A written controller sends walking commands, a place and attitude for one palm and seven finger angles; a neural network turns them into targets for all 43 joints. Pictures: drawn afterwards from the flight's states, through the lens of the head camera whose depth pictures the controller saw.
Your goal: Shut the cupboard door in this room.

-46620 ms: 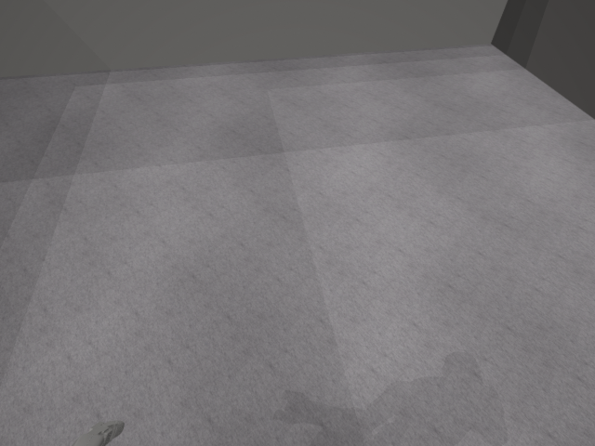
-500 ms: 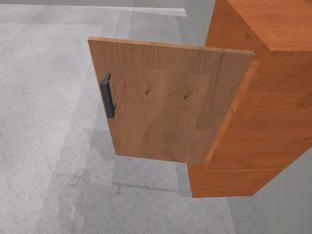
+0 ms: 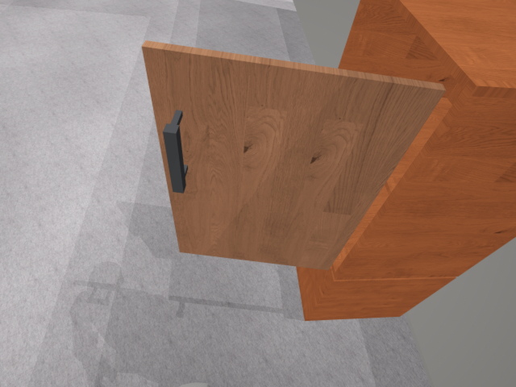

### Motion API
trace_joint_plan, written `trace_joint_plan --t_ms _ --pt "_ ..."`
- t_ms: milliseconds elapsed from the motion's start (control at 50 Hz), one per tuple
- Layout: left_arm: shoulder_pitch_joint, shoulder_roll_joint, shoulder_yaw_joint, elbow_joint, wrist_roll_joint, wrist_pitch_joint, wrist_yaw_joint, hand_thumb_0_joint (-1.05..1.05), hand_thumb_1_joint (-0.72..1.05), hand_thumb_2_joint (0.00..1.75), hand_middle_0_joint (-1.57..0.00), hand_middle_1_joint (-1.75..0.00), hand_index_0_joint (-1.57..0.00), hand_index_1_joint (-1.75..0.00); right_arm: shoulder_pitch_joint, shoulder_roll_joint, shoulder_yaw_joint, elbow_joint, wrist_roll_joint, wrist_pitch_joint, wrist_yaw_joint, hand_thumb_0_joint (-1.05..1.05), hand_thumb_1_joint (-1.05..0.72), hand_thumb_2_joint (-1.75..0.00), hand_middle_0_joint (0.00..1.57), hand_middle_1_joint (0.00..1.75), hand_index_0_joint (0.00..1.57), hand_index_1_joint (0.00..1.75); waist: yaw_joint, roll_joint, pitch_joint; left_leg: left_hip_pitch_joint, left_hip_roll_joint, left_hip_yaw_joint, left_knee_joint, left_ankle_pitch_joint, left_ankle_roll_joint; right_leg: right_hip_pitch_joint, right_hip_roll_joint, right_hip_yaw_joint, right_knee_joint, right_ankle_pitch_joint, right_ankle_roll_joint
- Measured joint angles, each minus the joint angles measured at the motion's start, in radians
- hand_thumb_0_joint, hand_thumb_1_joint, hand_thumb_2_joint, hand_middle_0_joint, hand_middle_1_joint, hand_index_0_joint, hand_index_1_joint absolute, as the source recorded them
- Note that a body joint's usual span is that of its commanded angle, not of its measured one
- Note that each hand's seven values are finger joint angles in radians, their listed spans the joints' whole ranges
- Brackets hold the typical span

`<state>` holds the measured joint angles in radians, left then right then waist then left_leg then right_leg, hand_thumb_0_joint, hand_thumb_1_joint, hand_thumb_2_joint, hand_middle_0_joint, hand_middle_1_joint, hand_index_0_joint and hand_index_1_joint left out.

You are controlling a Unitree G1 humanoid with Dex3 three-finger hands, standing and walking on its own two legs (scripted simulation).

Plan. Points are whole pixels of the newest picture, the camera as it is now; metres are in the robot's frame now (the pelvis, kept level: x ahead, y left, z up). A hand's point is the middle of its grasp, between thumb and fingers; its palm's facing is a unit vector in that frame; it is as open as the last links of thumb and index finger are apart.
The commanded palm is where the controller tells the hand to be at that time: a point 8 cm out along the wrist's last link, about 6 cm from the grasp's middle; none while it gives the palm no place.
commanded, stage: come to a stop and stand still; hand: left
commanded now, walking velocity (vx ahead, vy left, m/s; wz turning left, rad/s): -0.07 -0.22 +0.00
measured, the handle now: (178, 153) +0.46 +0.19 +0.08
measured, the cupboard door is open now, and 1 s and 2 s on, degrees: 81 81 81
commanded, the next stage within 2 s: look again from close up in 0.74 s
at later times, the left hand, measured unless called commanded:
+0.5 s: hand out of the picture +0.00 +0.14 -0.16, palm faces +0.00 -0.98 -0.22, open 7.4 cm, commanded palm none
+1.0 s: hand out of the picture -0.04 +0.12 -0.17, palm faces +0.00 -0.98 -0.19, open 7.3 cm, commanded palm none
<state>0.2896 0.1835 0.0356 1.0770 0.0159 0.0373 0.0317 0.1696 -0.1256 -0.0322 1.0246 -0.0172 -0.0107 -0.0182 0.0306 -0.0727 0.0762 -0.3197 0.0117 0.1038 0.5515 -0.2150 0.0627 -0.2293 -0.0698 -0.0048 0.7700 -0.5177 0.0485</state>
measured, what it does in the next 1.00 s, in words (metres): steps on the spot: right foot, then left foot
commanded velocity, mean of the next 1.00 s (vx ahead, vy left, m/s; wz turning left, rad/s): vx -0.01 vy -0.03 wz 0.00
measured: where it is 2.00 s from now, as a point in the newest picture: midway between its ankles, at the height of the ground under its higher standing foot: outside the picture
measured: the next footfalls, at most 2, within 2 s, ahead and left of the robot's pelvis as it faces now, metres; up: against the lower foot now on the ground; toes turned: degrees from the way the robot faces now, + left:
right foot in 0.42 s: -0.03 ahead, -0.15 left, +0.00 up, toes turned -3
left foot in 0.64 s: +0.02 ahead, +0.08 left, +0.00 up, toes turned +2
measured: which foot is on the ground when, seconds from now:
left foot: down 0.00-0.46, up 0.48-0.62, down 0.64-1.00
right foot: up 0.00-0.40, down 0.42-1.00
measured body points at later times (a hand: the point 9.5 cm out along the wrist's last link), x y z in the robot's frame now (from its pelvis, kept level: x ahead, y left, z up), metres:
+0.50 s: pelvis -0.04 -0.04 +0.01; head -0.03 -0.05 +0.46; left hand +0.00 +0.19 -0.14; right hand -0.05 -0.27 -0.16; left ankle +0.04 +0.08 -0.72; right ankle -0.07 -0.15 -0.73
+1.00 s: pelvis -0.04 -0.04 +0.00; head -0.03 -0.05 +0.45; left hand -0.04 +0.18 -0.15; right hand -0.03 -0.26 -0.16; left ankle -0.02 +0.08 -0.73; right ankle -0.07 -0.15 -0.73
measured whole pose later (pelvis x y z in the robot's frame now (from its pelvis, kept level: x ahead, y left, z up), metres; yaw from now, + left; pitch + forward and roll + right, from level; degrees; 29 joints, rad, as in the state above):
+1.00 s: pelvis -0.04 -0.04 +0.00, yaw -1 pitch -1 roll -1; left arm 0.32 0.11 -0.01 1.11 0.01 -0.03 0.04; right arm 0.27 -0.17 -0.02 1.08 -0.02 -0.01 -0.02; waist -0.02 0.04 0.03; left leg -0.26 0.04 0.04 0.55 -0.27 0.00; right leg -0.16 0.00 -0.05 0.49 -0.32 -0.01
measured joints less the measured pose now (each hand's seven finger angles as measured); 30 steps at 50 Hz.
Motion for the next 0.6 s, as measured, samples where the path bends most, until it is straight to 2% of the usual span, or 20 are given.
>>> trace_joint_plan --t_ms 80,240,300,360,420,440,500,560,600 --pt "-0.032 0.015 0.006 -0.009 -0.001 0.004 -0.004 0.00 0.91 0.90 -0.20 -0.30 -0.20 -0.30 -0.022 -0.002 0.000 -0.002 -0.002 -0.001 -0.016 -0.01 -0.94 -0.90 0.20 0.30 0.21 0.30 -0.016 0.026 -0.012 0.029 -0.001 0.005 -0.097 0.054 0.011 -0.058 0.029 -0.015 0.096 0.028 -0.006" --pt "-0.086 0.037 0.027 -0.052 0.004 0.027 -0.013 0.00 0.91 0.90 -0.19 -0.30 -0.20 -0.30 -0.019 -0.015 -0.007 0.006 -0.008 0.010 -0.018 -0.01 -0.93 -0.90 0.21 0.30 0.21 0.30 -0.038 0.045 -0.014 0.028 0.010 0.017 -0.162 0.108 0.008 -0.093 0.051 -0.003 0.122 0.041 -0.005" --pt "-0.099 0.032 0.026 -0.061 0.004 0.030 -0.015 0.00 0.91 0.90 -0.19 -0.30 -0.20 -0.30 0.003 -0.028 -0.014 0.018 -0.011 0.018 -0.014 0.00 -0.92 -0.90 0.21 0.30 0.21 0.30 -0.050 0.059 -0.015 0.022 0.019 0.014 -0.164 0.120 0.000 -0.068 0.047 -0.007 0.057 0.041 -0.011" --pt "-0.104 0.019 0.019 -0.065 0.001 0.023 -0.015 0.00 0.91 0.90 -0.19 -0.30 -0.20 -0.30 0.030 -0.040 -0.022 0.035 -0.013 0.026 -0.008 0.00 -0.92 -0.90 0.21 0.30 0.21 0.30 -0.062 0.073 -0.018 0.013 0.025 0.007 -0.161 0.131 -0.014 -0.017 0.043 -0.016 -0.071 0.052 -0.023" --pt "-0.090 0.009 0.011 -0.067 0.001 0.005 -0.014 0.00 0.91 0.90 -0.19 -0.30 -0.20 -0.30 0.062 -0.043 -0.028 0.055 -0.008 0.035 -0.003 0.00 -0.91 -0.90 0.20 0.30 0.21 0.30 -0.062 0.069 -0.029 -0.006 0.019 0.007 -0.137 0.133 -0.034 0.069 0.036 -0.032 -0.272 0.153 -0.038" --pt "-0.085 0.001 0.009 -0.061 0.003 -0.002 -0.010 0.00 0.91 0.90 -0.19 -0.30 -0.20 -0.30 0.068 -0.046 -0.030 0.064 -0.004 0.040 -0.001 0.00 -0.91 -0.90 0.20 0.30 0.21 0.30 -0.061 0.073 -0.027 -0.016 0.023 0.004 -0.111 0.115 -0.045 0.078 0.039 -0.034 -0.299 0.202 -0.043" --pt "-0.052 -0.025 -0.008 -0.039 0.004 0.000 -0.006 0.00 0.91 0.90 -0.19 -0.30 -0.20 -0.30 0.099 -0.048 -0.029 0.083 0.000 0.061 0.006 0.00 -0.91 -0.90 0.20 0.30 0.20 0.30 -0.062 0.089 -0.041 -0.036 0.027 -0.032 -0.018 -0.055 -0.073 0.090 0.053 -0.046 -0.307 0.219 -0.058" --pt "-0.018 -0.036 -0.014 -0.015 0.000 -0.006 -0.001 0.01 0.92 0.90 -0.20 -0.30 -0.20 -0.30 0.119 -0.038 -0.020 0.098 -0.001 0.061 0.009 0.00 -0.91 -0.90 0.20 0.30 0.20 0.30 -0.055 0.080 -0.053 -0.028 0.035 -0.058 0.062 -0.071 -0.080 0.101 0.067 -0.041 -0.337 0.231 -0.070" --pt "-0.007 -0.042 -0.020 0.002 -0.003 -0.013 -0.003 0.01 0.92 0.90 -0.20 -0.30 -0.20 -0.30 0.128 -0.030 -0.014 0.104 0.001 0.052 0.006 0.00 -0.91 -0.90 0.20 0.30 0.20 0.30 -0.057 0.080 -0.053 0.002 0.044 -0.070 0.055 -0.048 -0.086 0.098 0.081 -0.047 -0.337 0.231 -0.076"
